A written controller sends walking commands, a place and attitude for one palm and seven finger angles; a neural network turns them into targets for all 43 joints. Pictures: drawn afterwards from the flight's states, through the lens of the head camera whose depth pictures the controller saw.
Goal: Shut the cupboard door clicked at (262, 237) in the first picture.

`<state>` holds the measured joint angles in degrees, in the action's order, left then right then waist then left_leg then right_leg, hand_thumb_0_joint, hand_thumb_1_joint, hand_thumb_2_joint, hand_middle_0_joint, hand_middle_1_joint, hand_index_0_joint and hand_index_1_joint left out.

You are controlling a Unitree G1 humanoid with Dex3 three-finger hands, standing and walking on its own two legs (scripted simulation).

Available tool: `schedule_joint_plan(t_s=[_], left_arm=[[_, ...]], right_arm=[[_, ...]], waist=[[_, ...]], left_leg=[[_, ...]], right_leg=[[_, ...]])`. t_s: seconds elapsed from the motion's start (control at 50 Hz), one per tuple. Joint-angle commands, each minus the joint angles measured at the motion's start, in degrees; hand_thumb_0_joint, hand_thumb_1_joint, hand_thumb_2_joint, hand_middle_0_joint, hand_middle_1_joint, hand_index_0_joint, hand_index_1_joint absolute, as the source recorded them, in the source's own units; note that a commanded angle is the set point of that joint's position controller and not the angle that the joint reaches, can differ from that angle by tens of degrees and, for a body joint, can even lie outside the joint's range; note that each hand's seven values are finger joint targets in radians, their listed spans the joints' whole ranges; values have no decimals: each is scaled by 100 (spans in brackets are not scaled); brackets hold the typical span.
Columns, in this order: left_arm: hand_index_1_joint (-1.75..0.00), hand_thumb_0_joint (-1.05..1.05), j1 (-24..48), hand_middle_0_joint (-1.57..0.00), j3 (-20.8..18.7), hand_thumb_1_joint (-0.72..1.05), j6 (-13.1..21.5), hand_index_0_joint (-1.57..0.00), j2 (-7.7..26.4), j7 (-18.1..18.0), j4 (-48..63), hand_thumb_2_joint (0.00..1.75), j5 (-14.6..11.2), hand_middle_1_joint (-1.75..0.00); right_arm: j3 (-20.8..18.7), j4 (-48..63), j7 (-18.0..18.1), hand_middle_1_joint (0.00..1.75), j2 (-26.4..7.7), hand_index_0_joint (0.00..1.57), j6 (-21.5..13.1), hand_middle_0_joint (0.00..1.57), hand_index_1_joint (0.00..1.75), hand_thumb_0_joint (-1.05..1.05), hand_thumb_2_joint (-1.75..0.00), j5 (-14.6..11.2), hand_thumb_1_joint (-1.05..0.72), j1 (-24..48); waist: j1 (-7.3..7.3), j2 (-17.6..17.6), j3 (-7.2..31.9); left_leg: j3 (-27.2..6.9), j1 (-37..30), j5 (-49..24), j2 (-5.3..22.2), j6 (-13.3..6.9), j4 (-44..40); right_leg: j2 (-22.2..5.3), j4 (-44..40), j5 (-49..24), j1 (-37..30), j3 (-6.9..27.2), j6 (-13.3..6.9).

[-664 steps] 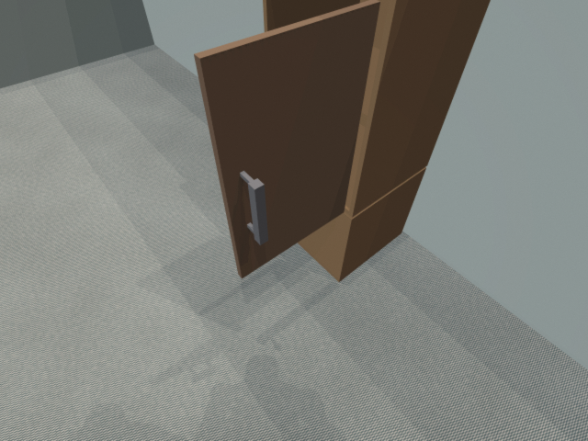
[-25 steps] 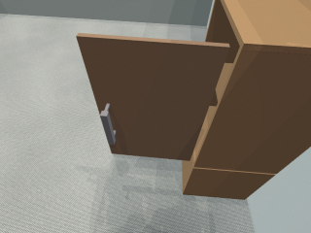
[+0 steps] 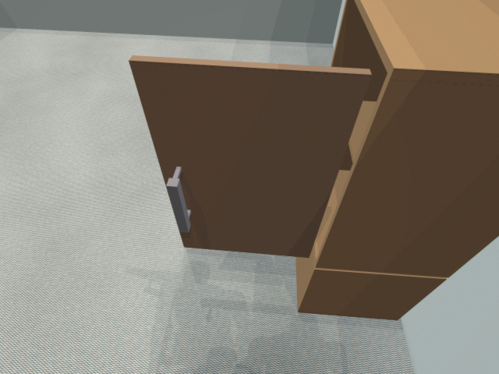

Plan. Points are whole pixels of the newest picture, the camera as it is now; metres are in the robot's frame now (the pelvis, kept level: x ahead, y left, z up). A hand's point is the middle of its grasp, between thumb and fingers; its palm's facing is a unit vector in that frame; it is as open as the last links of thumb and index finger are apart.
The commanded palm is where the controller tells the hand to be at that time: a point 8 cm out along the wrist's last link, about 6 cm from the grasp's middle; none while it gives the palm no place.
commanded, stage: look again from close up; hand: left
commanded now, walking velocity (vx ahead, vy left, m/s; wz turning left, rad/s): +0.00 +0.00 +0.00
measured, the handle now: (181, 200) +0.49 +0.19 -0.08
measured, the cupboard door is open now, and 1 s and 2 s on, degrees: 89 89 89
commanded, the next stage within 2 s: raise the hand and make a fist in 0.46 s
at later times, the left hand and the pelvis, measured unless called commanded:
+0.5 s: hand out of the picture +0.01 +0.15 -0.17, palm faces +0.02 -0.98 -0.20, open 7.4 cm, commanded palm none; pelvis +0.00 -0.02 +0.00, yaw +0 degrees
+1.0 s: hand out of the picture +0.14 +0.14 -0.10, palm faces +0.00 -1.00 +0.02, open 6.1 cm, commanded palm +0.12 +0.20 -0.08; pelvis -0.03 -0.06 -0.12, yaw +3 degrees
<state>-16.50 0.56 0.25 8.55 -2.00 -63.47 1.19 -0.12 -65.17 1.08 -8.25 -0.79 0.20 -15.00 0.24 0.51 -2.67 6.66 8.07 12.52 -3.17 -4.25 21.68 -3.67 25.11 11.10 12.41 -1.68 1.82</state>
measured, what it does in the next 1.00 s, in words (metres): lowers itself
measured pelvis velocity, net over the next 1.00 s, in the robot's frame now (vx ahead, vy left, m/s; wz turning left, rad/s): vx -0.03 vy -0.06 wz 0.05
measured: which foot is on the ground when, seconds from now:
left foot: down 0.00-1.00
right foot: down 0.00-1.00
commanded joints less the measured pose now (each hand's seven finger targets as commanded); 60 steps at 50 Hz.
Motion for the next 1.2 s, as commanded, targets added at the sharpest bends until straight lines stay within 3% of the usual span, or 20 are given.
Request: schedule_joint_plan(t_s=[0.0,0.52,0.54,0.56,0.58,0.6,0.62,0.64,0.66,0.68,0.7,0.74,0.78,0.8,0.88,0.96,1.0,1.06,1.1,1.18], left_arm=[[-30,0,-352,-20,-132,90,85,-20,559,-60,167,90,-23,-30],[-30,0,-269,-20,-164,90,154,-20,615,-45,192,90,-39,-30],[-30,0,-524,-20,-74,90,165,-20,614,-245,-39,90,27,-30],[-30,0,4566,-20,-2342,90,1689,-20,3768,-131,9251,90,-738,-30],[-32,0,876,-22,-173,90,1283,-22,1107,-96,7693,90,-863,-32],[-34,0,-629,-24,108,90,514,-24,-6,-159,7019,90,-1215,-34],[-36,0,-85,-25,126,90,531,-25,39,-234,6148,90,-1159,-36],[-38,0,207,-27,-61,90,842,-27,91,-141,5898,90,-1198,-38],[-40,0,-89,-29,-300,90,1227,-29,152,7,5205,90,-1183,-40],[-42,0,-663,-31,-403,90,1710,-31,31,242,4706,90,-1283,-42],[-44,0,-1293,-33,-682,90,2201,-33,137,587,4368,90,-1366,-44],[-48,0,-1742,-36,-879,90,3312,-36,204,1381,4542,90,-1623,-48],[-52,0,-1546,-40,-1151,90,4251,-40,688,2159,4707,90,-1666,-52],[-54,0,-1562,-42,-1486,90,4436,-42,1090,2427,4544,90,-1629,-54],[-62,0,-1157,-49,-1521,90,3772,-49,1214,2677,6244,90,-2096,-62],[-70,0,-454,-57,-1359,90,3673,-57,1261,2265,8119,90,-2089,-70],[-74,0,-166,-60,-1131,90,3714,-60,1209,2211,8402,90,-2013,-74],[-80,0,-390,-66,-958,90,3523,-66,1102,2360,8006,90,-1901,-80],[-84,0,-596,-69,-1000,90,3136,-69,1099,2543,7505,90,-1942,-84],[-92,0,-1004,-77,-1404,90,2504,-77,1273,2606,7518,90,-2030,-92]], right_arm=[[-109,149,61,30,-595,20,-80,20,30,0,-90,7,-90,-351],[-90,100,66,30,-595,20,-88,20,30,0,-90,7,-90,-380],[-53,482,6,30,-748,20,-145,20,30,0,-90,-13,-90,-49],[-356,2569,608,30,-2134,20,-1161,20,30,0,-90,16,-90,-347],[-34,2441,568,30,-1178,20,-1563,20,30,0,-90,-271,-90,327],[14,2402,485,30,-1178,20,-1827,20,30,0,-90,-227,-90,510],[30,2257,396,30,-1180,20,-1988,20,30,0,-90,-325,-90,356],[-156,2485,302,30,-1363,20,-2064,20,30,0,-90,-245,-90,264],[-266,2623,235,30,-1421,20,-2102,20,30,0,-90,-162,-90,300],[-319,2819,152,30,-1383,20,-2135,20,30,0,-90,-93,-90,403],[-399,3048,38,30,-1342,20,-2157,20,30,0,-90,-91,-90,433],[-483,3443,-147,30,-1282,20,-2155,20,30,0,-90,-38,-90,579],[-572,3776,-252,30,-1319,20,-2117,20,30,0,-90,-72,-90,766],[-619,3843,-279,30,-1319,20,-2060,20,30,0,-90,-112,-90,735],[-603,4694,-143,30,-1332,20,-1822,20,30,0,-90,-274,-90,1081],[-542,4672,79,30,-1196,20,-1735,20,30,0,-90,-240,-90,708],[-487,4487,178,30,-1217,20,-1706,20,30,0,-90,-189,-90,573],[-478,4276,235,30,-1236,20,-1701,20,30,0,-90,-205,-90,525],[-441,4235,272,30,-1230,20,-1625,20,30,0,-90,-247,-90,584],[-448,4409,274,30,-1151,20,-1498,20,30,0,-90,-320,-90,722]], waist=[[-22,-36,-171],[-32,-59,-102],[55,215,42],[-955,13,2202],[-86,-1863,3009],[23,-1871,1925],[-393,-409,339],[-508,176,-374],[-474,705,-600],[-273,1200,-480],[45,1041,-129],[317,1215,662],[277,939,1039],[343,573,1173],[408,-363,2097],[45,-605,2533],[-204,-406,2470],[-311,-357,2466],[-218,-327,2271],[39,25,2825]], left_leg=[[-944,140,-110,953,225,-658],[-854,64,-346,941,257,-536],[-719,490,-1125,1173,327,416],[-895,-842,-1230,670,231,115],[-487,-1086,-1649,444,369,235],[-801,-451,-1347,598,701,136],[-995,655,-43,500,564,172],[-1126,1322,866,391,467,406],[-1115,1901,1303,310,460,785],[-1012,2391,1433,215,471,1271],[-814,2647,1243,107,524,1692],[-660,3380,1116,55,576,2549],[-628,4215,1191,19,549,3346],[-639,4501,1133,51,511,3665],[-512,4662,1316,11,327,4011],[-712,4498,913,207,228,4441],[-811,4560,758,276,190,4671],[-876,4642,662,333,193,4793],[-895,4783,681,320,205,4752],[-882,4841,620,296,224,4577]], right_leg=[[-319,-356,-263,155,366,-275],[-361,-489,-387,130,512,-355],[-418,-157,-1146,-113,352,-289],[226,426,-1003,-309,162,-195],[501,386,-219,41,-235,-394],[432,661,118,110,-462,-381],[383,560,418,813,-488,-283],[315,429,758,1270,-491,-256],[274,581,1356,1832,-502,-258],[266,865,1925,2240,-484,-268],[206,1122,2076,2254,-321,-347],[161,1883,2175,2454,-69,-412],[68,2471,2000,2689,388,-452],[17,2682,1861,2737,675,-500],[102,2860,2384,2822,967,-413],[234,3138,1715,3060,863,-324],[330,3366,1259,3320,752,-289],[358,3499,979,3531,547,-278],[390,3455,1122,3489,520,-310],[272,3352,1154,2917,543,-241]])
